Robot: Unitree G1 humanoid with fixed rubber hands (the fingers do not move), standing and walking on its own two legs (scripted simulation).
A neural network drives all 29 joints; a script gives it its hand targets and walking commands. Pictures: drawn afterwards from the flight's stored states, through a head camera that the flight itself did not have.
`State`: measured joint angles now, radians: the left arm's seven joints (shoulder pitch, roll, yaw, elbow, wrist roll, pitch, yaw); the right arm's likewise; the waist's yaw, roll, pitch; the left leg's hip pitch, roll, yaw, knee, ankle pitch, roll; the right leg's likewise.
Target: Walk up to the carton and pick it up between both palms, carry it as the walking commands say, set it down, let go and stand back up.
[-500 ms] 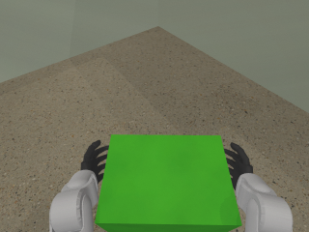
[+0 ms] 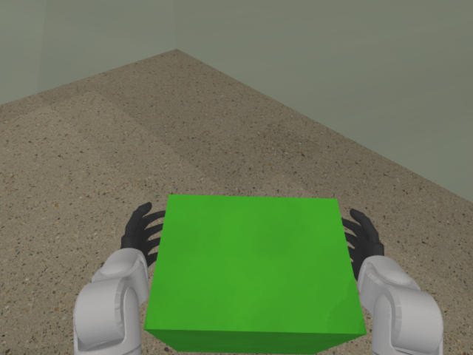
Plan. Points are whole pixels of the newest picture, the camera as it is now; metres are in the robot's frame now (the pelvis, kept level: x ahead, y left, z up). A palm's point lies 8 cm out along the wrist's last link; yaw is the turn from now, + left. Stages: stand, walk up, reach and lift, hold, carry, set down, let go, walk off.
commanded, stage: carry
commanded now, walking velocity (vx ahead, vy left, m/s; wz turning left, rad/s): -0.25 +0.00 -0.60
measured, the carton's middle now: (248, 283) +0.25 +0.02 +0.01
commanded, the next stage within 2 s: none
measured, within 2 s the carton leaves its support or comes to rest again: neither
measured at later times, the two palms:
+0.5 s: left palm out of the picture +0.09 +0.09 +0.06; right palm out of the picture -0.01 -0.23 +0.08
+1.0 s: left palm out of the picture -0.05 +0.05 +0.08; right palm out of the picture -0.19 -0.25 +0.08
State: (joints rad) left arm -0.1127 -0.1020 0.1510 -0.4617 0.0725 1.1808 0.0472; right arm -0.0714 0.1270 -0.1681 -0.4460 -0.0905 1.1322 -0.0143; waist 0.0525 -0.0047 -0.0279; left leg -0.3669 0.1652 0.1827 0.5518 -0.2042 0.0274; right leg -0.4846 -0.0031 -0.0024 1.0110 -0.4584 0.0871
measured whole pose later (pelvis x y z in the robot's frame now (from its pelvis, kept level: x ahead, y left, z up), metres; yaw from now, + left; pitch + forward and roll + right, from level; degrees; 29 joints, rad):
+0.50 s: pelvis -0.20 -0.01 -0.01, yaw -17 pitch +4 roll +1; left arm -0.05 -0.12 0.16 -0.48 0.11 1.16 0.01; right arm -0.05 0.13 -0.15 -0.43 -0.06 1.13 -0.02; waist 0.00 -0.07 -0.06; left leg -0.29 -0.03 0.08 0.55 -0.32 0.04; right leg -0.56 0.04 0.11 0.52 -0.17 0.07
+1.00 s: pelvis -0.34 +0.00 -0.01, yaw -23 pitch +3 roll -1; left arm -0.07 -0.13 0.14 -0.40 0.11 1.18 0.03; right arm -0.05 0.10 -0.16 -0.40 -0.08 1.18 -0.01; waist -0.03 0.03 -0.10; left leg -0.42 0.09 0.09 0.52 -0.14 -0.01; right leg -0.33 -0.01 -0.04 0.51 -0.23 0.01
